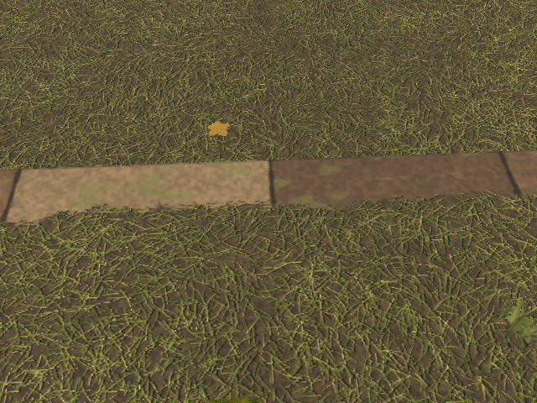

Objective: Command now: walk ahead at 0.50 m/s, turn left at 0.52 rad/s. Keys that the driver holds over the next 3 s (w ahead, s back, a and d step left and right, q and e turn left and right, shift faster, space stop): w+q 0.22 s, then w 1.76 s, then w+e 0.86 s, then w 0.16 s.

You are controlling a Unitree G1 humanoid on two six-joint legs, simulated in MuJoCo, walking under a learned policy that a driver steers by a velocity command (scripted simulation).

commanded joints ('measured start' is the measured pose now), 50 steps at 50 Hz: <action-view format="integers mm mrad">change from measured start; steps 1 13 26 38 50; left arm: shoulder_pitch -103 -311 -8 63 73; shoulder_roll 129 60 114 165 165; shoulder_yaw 14 3 30 32 13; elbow -154 -227 -154 -67 -81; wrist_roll -19 16 12 -8 -24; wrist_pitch -81 -34 -30 -15 -27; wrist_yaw -11 -16 -33 -21 -22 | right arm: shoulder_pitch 213 219 127 -80 284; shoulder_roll -149 -149 -126 -23 -159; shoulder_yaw -45 -39 -7 18 -32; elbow -23 -41 -84 -127 -51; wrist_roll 2 5 -4 -8 -10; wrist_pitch -12 3 -16 -20 -18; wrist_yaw -15 -61 -50 -33 -29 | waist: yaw -92 -85 46 63 -122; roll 4 83 -46 -78 165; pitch -202 -69 -71 -24 -285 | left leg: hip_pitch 659 255 -275 -106 795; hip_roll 311 137 99 130 424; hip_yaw -580 -286 -170 -61 -642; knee -335 -378 623 1 -317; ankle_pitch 51 210 -190 241 -98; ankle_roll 224 109 -73 -120 189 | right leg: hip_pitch -605 -331 197 72 -607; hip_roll -35 12 -262 -143 3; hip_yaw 149 73 519 156 159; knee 229 -500 -840 -930 218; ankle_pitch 117 619 187 563 -14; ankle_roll -41 49 -257 -214 -41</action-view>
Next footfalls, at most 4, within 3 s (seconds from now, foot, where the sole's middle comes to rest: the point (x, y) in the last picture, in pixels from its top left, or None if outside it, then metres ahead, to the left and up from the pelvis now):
0.42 right None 0.43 -0.10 -0.75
0.94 left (206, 316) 0.65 0.20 -0.75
1.46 right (273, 210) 0.99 0.03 -0.75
2.00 left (174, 158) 1.20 0.36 -0.76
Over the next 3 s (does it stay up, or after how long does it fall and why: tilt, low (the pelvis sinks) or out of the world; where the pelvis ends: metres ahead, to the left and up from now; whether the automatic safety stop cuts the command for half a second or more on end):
stays up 1.61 0.28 -0.04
